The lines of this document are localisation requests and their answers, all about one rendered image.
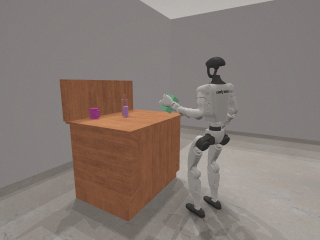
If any table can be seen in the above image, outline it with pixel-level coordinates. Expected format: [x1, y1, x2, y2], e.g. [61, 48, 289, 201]
[59, 79, 183, 222]

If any robot right upper arm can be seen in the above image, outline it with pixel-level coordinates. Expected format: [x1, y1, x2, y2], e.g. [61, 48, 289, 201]
[226, 83, 239, 115]

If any robot left upper arm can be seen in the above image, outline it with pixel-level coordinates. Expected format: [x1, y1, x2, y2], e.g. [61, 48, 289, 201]
[194, 84, 210, 120]

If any robot left hand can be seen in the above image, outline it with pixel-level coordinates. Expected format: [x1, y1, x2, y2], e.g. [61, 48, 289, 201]
[159, 94, 174, 107]

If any robot right thigh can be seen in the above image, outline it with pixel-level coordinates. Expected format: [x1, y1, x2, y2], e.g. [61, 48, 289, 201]
[207, 133, 230, 174]

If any robot right forearm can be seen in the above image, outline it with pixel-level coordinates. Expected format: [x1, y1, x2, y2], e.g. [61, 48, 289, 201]
[219, 113, 237, 129]

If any sponge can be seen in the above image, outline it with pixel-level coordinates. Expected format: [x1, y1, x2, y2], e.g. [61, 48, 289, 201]
[160, 94, 179, 114]

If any robot left forearm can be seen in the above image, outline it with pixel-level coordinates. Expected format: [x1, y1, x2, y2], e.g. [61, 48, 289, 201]
[170, 101, 201, 118]

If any left robot foot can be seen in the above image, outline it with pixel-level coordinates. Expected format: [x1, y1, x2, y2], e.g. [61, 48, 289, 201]
[186, 203, 205, 218]

